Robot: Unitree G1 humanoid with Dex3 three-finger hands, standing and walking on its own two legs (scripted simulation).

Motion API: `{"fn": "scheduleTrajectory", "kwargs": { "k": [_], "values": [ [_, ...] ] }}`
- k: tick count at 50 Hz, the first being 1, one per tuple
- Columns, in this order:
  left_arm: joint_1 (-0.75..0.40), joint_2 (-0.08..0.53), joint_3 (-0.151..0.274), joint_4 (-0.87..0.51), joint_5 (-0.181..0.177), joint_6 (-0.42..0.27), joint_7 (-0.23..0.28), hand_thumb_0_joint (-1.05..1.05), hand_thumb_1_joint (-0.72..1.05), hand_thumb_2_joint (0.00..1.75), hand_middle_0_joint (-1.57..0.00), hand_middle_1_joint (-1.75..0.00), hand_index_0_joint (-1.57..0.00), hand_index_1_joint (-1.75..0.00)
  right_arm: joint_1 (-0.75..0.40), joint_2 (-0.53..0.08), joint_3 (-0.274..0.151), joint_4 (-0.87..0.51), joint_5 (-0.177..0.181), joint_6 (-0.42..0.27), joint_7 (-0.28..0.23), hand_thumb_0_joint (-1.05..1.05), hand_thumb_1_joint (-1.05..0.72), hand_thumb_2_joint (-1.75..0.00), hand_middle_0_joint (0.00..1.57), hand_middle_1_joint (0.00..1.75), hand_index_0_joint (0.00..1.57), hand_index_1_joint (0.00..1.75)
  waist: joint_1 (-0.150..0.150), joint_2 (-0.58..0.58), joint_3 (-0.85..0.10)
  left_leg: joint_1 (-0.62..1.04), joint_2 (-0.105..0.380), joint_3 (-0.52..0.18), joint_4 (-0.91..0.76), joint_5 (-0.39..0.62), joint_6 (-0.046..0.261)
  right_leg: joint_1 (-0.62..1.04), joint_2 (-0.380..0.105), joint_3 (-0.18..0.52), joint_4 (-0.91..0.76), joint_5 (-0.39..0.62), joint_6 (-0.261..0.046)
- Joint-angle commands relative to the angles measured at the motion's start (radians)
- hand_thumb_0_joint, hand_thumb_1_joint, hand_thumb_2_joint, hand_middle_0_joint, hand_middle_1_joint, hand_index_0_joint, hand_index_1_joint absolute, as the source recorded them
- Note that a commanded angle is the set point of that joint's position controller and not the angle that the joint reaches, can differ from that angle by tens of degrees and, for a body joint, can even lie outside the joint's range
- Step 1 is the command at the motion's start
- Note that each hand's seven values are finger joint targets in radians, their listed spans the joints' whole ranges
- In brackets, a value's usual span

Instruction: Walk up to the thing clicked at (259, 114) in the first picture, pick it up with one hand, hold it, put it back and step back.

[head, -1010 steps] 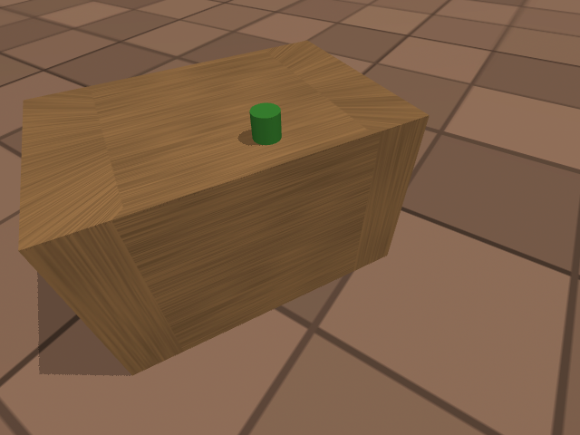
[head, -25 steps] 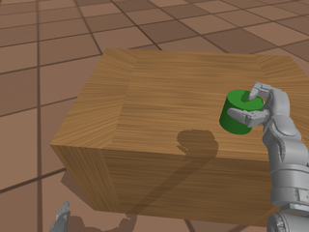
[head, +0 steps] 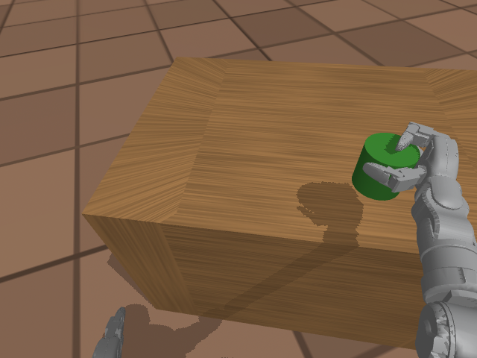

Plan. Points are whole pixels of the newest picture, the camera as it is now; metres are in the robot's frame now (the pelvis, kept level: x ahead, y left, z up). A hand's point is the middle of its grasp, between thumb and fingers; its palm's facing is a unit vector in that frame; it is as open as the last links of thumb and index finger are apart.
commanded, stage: crouch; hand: right
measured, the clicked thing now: (383, 166) +0.45 -0.20 +0.10
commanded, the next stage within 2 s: lower in 0.42 s
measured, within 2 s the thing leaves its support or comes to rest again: rests again in 1.60 s
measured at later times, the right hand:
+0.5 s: hand (394, 154) +0.47 -0.22 +0.11, palm faces +0.26 +0.97 +0.01, open 7.5 cm
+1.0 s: hand (386, 169) +0.49 -0.23 +0.05, palm faces +0.26 +0.97 +0.01, open 7.4 cm
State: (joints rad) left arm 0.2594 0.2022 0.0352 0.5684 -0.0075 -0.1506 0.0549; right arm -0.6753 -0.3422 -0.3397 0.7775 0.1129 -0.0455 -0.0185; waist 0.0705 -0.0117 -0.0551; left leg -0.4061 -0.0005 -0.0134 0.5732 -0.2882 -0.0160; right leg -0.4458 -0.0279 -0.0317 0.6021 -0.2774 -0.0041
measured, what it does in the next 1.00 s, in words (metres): stands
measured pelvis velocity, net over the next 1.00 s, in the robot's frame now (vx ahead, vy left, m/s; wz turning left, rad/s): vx -0.01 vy -0.01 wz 0.01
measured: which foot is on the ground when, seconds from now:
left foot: down 0.00-1.00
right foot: down 0.00-1.00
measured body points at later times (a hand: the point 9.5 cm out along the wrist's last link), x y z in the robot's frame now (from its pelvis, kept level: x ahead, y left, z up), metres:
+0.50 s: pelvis +0.00 +0.00 -0.01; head +0.06 -0.01 +0.44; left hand +0.14 +0.26 -0.08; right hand +0.45 -0.27 +0.11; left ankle +0.00 +0.13 -0.73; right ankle +0.01 -0.11 -0.73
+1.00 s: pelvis -0.01 -0.01 -0.03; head +0.08 -0.03 +0.41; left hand +0.13 +0.26 -0.08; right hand +0.47 -0.28 +0.05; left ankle +0.00 +0.13 -0.73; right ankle +0.01 -0.11 -0.73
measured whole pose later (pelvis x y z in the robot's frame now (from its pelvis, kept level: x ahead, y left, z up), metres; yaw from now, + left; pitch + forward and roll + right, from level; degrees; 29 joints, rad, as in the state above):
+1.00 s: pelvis -0.01 -0.01 -0.03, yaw +1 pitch +17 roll +2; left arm 0.28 0.22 0.02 0.37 0.04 -0.11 0.01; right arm -0.85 -0.50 -0.45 1.17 0.05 -0.32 0.03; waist 0.17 0.01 -0.11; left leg -0.73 -0.02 0.00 0.81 -0.37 -0.02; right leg -0.79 -0.05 -0.01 0.87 -0.38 -0.01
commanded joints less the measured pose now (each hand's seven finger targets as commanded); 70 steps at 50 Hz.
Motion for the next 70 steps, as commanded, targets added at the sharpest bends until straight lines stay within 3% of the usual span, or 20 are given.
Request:
{"fn": "scheduleTrajectory", "kwargs": {
  "k": [1, 10, 17, 24, 27, 30, 33, 37, 39, 43, 45, 49, 52, 55, 57, 58, 61, 64, 67, 70],
  "values": [
    [-0.076, 0.143, 0.055, -0.214, -0.004, -0.043, 0.018, 0.00, -0.54, 0.06, -0.05, -0.04, -0.04, -0.04, -0.502, -0.253, -0.038, -0.260, 0.011, -0.125, -0.006, 0.00, -0.03, -1.29, 1.26, 1.43, 1.31, 1.43, -0.005, -0.034, -0.444, 0.110, -0.020, 0.033, -0.038, 0.323, 0.014, 0.270, 0.008, 0.023, -0.031, 0.322, -0.010],
    [-0.024, 0.146, 0.080, -0.169, -0.001, -0.008, 0.001, 0.00, -0.53, 0.05, -0.05, -0.04, -0.04, -0.04, -0.507, -0.238, -0.025, -0.168, 0.005, -0.150, 0.013, 0.00, -0.02, -1.30, 1.25, 1.44, 1.31, 1.44, 0.024, -0.084, -0.337, 0.014, -0.020, 0.025, -0.024, 0.318, 0.016, 0.217, 0.004, 0.015, -0.010, 0.316, -0.009],
    [0.009, 0.200, 0.116, -0.180, 0.002, -0.009, 0.007, 0.00, -0.55, 0.06, -0.05, -0.04, -0.04, -0.05, -0.507, -0.280, -0.054, -0.046, 0.001, -0.179, 0.026, 0.00, -0.02, -1.33, 1.28, 1.47, 1.34, 1.47, 0.049, -0.041, -0.446, 0.008, -0.025, 0.026, 0.017, 0.370, 0.010, 0.241, 0.002, 0.024, 0.047, 0.377, -0.011],
    [-0.025, 0.156, 0.067, -0.190, 0.006, -0.008, -0.005, 0.00, -0.55, 0.06, -0.04, -0.04, -0.04, -0.05, -0.542, -0.292, -0.073, 0.020, 0.000, -0.212, 0.025, 0.00, -0.05, -1.36, 1.31, 1.50, 1.37, 1.50, 0.045, -0.047, -0.393, -0.040, -0.030, 0.031, 0.020, 0.263, 0.017, 0.147, -0.001, 0.030, 0.044, 0.253, -0.010],
    [-0.063, 0.199, 0.085, -0.301, 0.010, -0.010, 0.000, 0.00, -0.56, 0.07, -0.04, -0.04, -0.03, -0.05, -0.655, -0.409, -0.109, -0.086, -0.022, -0.242, 0.017, 0.00, -0.05, -1.38, 1.31, 1.52, 1.38, 1.52, 0.045, -0.080, -0.518, -0.017, -0.027, 0.024, 0.037, 0.311, 0.015, 0.205, -0.001, 0.027, 0.066, 0.315, -0.012],
    [0.015, 0.134, 0.044, -0.197, 0.009, 0.001, -0.015, 0.00, -0.56, 0.08, -0.04, -0.04, -0.03, -0.05, -0.504, -0.283, -0.064, 0.164, -0.019, -0.233, 0.034, 0.00, -0.04, -1.35, 1.29, 1.49, 1.36, 1.49, 0.050, -0.019, -0.327, -0.069, -0.028, 0.024, 0.044, 0.263, 0.014, 0.055, 0.006, 0.025, 0.066, 0.226, -0.018],
    [-0.095, 0.220, 0.100, -0.371, 0.016, -0.016, -0.009, 0.00, -0.56, 0.07, -0.05, -0.03, -0.03, -0.05, -0.657, -0.416, -0.124, 0.019, -0.027, -0.281, 0.040, 0.00, -0.03, -1.35, 1.28, 1.49, 1.35, 1.49, 0.057, -0.049, -0.529, -0.047, -0.028, 0.020, 0.073, 0.285, 0.012, 0.126, -0.002, 0.030, 0.096, 0.261, -0.016],
    [0.025, 0.143, 0.051, -0.268, 0.021, -0.006, -0.025, 0.00, -0.56, 0.07, -0.04, -0.04, -0.04, -0.05, -0.589, -0.342, -0.095, 0.159, -0.031, -0.305, 0.052, 0.00, -0.03, -1.34, 1.28, 1.48, 1.34, 1.48, 0.083, -0.064, -0.423, -0.147, -0.033, 0.021, 0.099, 0.253, 0.016, 0.067, 0.000, 0.035, 0.136, 0.242, -0.015],
    [-0.059, 0.204, 0.084, -0.380, 0.028, -0.019, -0.017, 0.00, -0.56, 0.07, -0.05, -0.04, -0.03, -0.05, -0.710, -0.464, -0.145, 0.001, -0.035, -0.341, 0.050, 0.00, -0.06, -1.33, 1.28, 1.47, 1.34, 1.47, 0.073, -0.116, -0.598, -0.111, -0.030, 0.017, 0.120, 0.283, 0.017, 0.129, -0.002, 0.038, 0.154, 0.284, -0.010],
    [0.001, 0.149, 0.041, -0.311, 0.036, -0.013, -0.032, 0.00, -0.56, 0.08, -0.05, -0.04, -0.04, -0.05, -0.647, -0.367, -0.096, 0.154, -0.040, -0.347, 0.057, 0.00, -0.04, -1.34, 1.28, 1.48, 1.34, 1.48, 0.091, -0.126, -0.490, -0.225, -0.043, 0.029, 0.149, 0.223, 0.023, 0.071, -0.010, 0.055, 0.185, 0.282, -0.001],
    [-0.049, 0.222, 0.090, -0.424, 0.041, -0.020, -0.024, 0.00, -0.56, 0.08, -0.05, -0.04, -0.04, -0.05, -0.747, -0.511, -0.166, 0.003, -0.050, -0.373, 0.043, 0.00, -0.08, -1.34, 1.28, 1.47, 1.34, 1.47, 0.080, -0.188, -0.671, -0.188, -0.042, 0.029, 0.165, 0.253, 0.025, 0.157, -0.012, 0.058, 0.202, 0.335, 0.002],
    [0.014, 0.146, 0.039, -0.333, 0.046, -0.006, -0.041, 0.00, -0.56, 0.08, -0.05, -0.04, -0.03, -0.05, -0.613, -0.338, -0.094, 0.230, -0.053, -0.356, 0.052, 0.00, -0.04, -1.34, 1.27, 1.47, 1.34, 1.47, 0.109, -0.127, -0.449, -0.270, -0.046, 0.033, 0.176, 0.200, 0.025, -0.014, -0.006, 0.057, 0.213, 0.223, -0.007],
    [-0.024, 0.241, 0.101, -0.482, 0.052, -0.010, -0.024, 0.00, -0.56, 0.08, -0.04, -0.04, -0.03, -0.05, -0.768, -0.502, -0.158, 0.042, -0.068, -0.383, 0.040, 0.00, -0.05, -1.33, 1.27, 1.47, 1.33, 1.47, 0.105, -0.179, -0.672, -0.215, -0.049, 0.038, 0.195, 0.225, 0.027, 0.098, -0.016, 0.061, 0.231, 0.273, 0.000],
    [0.066, 0.156, 0.046, -0.366, 0.050, 0.008, -0.045, 0.00, -0.56, 0.07, -0.05, -0.04, -0.04, -0.05, -0.586, -0.338, -0.107, 0.283, -0.059, -0.362, 0.052, 0.00, -0.02, -1.35, 1.28, 1.48, 1.34, 1.48, 0.116, -0.104, -0.411, -0.307, -0.053, 0.048, 0.197, 0.146, 0.028, -0.060, -0.011, 0.069, 0.220, 0.163, -0.003],
    [-0.045, 0.237, 0.105, -0.548, 0.053, -0.007, -0.030, 0.00, -0.56, 0.07, -0.05, -0.04, -0.03, -0.05, -0.759, -0.528, -0.188, 0.053, -0.072, -0.395, 0.039, 0.00, -0.05, -1.33, 1.27, 1.46, 1.33, 1.46, 0.100, -0.166, -0.689, -0.236, -0.049, 0.043, 0.217, 0.198, 0.027, 0.064, -0.017, 0.070, 0.241, 0.240, -0.001],
    [-0.002, 0.248, 0.117, -0.554, 0.056, -0.003, -0.030, 0.00, -0.57, 0.08, -0.04, -0.04, -0.03, -0.05, -0.751, -0.507, -0.172, 0.064, -0.073, -0.389, 0.038, 0.00, -0.03, -1.33, 1.26, 1.46, 1.32, 1.46, 0.109, -0.184, -0.695, -0.239, -0.050, 0.043, 0.222, 0.209, 0.028, 0.088, -0.018, 0.065, 0.251, 0.257, 0.000],
    [0.123, 0.152, 0.049, -0.387, 0.047, 0.017, -0.050, 0.00, -0.56, 0.08, -0.04, -0.04, -0.03, -0.05, -0.575, -0.352, -0.120, 0.267, -0.062, -0.366, 0.051, 0.00, -0.02, -1.32, 1.26, 1.46, 1.32, 1.46, 0.123, -0.117, -0.430, -0.326, -0.053, 0.047, 0.227, 0.187, 0.025, -0.063, -0.011, 0.066, 0.263, 0.221, -0.007],
    [0.022, 0.226, 0.104, -0.537, 0.060, 0.006, -0.041, 0.00, -0.56, 0.08, -0.04, -0.04, -0.03, -0.05, -0.761, -0.513, -0.182, 0.042, -0.076, -0.402, 0.040, 0.00, -0.04, -1.33, 1.26, 1.46, 1.32, 1.46, 0.102, -0.217, -0.667, -0.289, -0.050, 0.043, 0.254, 0.211, 0.031, 0.059, -0.020, 0.069, 0.279, 0.290, 0.004],
    [0.087, 0.168, 0.070, -0.440, 0.053, 0.019, -0.054, 0.00, -0.56, 0.08, -0.04, -0.04, -0.03, -0.05, -0.603, -0.372, -0.127, 0.233, -0.070, -0.383, 0.048, 0.00, -0.04, -1.33, 1.26, 1.46, 1.32, 1.46, 0.120, -0.170, -0.499, -0.341, -0.054, 0.047, 0.264, 0.188, 0.030, -0.046, -0.016, 0.071, 0.290, 0.254, 0.001],
    [0.033, 0.227, 0.107, -0.547, 0.061, 0.016, -0.044, 0.00, -0.57, 0.08, -0.04, -0.04, -0.03, -0.05, -0.741, -0.501, -0.179, 0.043, -0.081, -0.404, 0.042, 0.00, -0.06, -1.33, 1.27, 1.46, 1.33, 1.46, 0.116, -0.214, -0.692, -0.280, -0.050, 0.038, 0.278, 0.248, 0.028, 0.029, -0.017, 0.066, 0.315, 0.309, -0.002]
  ]
}}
